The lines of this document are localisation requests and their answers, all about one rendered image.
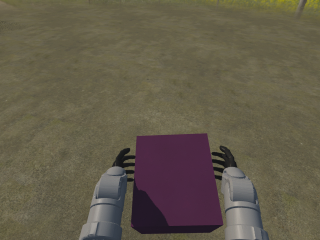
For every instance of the robot left forearm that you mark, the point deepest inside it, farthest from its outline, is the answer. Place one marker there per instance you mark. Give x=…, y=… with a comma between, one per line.
x=107, y=205

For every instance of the robot right forearm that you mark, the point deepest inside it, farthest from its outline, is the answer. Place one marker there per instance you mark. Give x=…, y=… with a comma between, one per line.
x=241, y=204

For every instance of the carton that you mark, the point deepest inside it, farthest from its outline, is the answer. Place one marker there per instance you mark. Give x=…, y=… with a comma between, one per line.
x=174, y=188

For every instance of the left robot hand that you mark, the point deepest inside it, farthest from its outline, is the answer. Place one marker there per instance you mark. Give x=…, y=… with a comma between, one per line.
x=119, y=162

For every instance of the right robot hand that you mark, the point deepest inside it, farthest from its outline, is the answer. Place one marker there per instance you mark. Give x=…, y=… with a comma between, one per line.
x=229, y=160

